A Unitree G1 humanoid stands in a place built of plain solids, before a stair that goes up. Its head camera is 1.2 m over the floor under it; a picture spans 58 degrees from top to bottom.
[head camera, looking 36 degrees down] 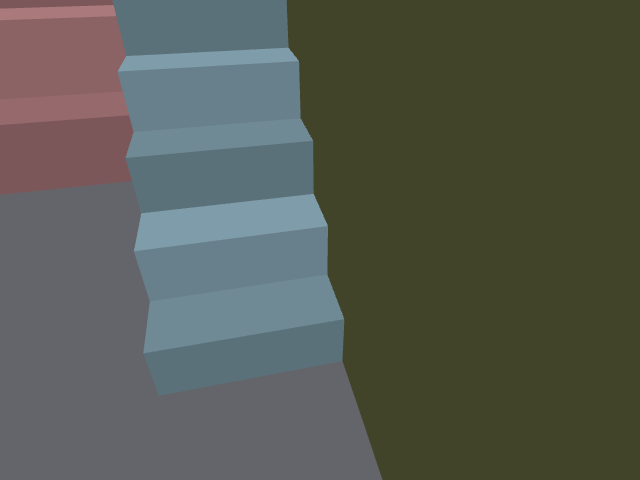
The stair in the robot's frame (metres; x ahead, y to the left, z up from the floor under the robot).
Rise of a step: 0.20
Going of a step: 0.22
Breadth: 0.60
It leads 13 degrees to the left of straight ahead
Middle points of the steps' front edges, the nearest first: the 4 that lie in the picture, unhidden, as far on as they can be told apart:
0.88 0.22 0.20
1.10 0.27 0.41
1.31 0.32 0.61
1.53 0.37 0.82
